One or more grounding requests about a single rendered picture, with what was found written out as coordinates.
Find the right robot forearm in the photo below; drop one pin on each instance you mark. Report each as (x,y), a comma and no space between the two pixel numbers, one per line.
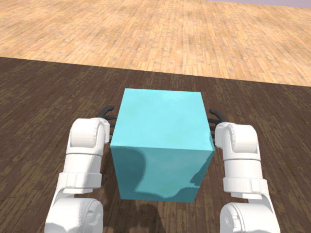
(243,174)

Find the left robot hand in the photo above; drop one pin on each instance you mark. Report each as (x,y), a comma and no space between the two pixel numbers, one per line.
(103,112)

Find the carton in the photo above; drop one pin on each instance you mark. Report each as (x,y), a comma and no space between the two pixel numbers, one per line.
(161,145)

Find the right robot upper arm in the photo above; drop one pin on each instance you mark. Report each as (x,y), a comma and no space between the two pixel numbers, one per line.
(247,218)

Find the left robot upper arm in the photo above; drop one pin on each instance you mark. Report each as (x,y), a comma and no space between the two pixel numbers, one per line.
(75,215)

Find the left robot forearm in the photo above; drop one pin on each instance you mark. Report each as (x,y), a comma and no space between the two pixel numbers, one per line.
(85,147)

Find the right robot hand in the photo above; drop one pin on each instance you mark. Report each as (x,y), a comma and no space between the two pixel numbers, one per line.
(221,118)

